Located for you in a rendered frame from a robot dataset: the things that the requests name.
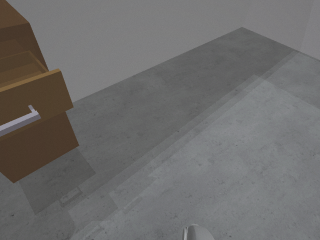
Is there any handle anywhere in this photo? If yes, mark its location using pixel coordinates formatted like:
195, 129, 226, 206
0, 105, 41, 137

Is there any cabinet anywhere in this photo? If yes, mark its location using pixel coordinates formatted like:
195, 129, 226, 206
0, 0, 79, 183

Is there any right robot thigh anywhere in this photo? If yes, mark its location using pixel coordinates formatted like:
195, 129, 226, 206
182, 225, 215, 240

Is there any drawer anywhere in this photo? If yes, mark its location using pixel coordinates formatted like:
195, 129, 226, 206
0, 50, 74, 141

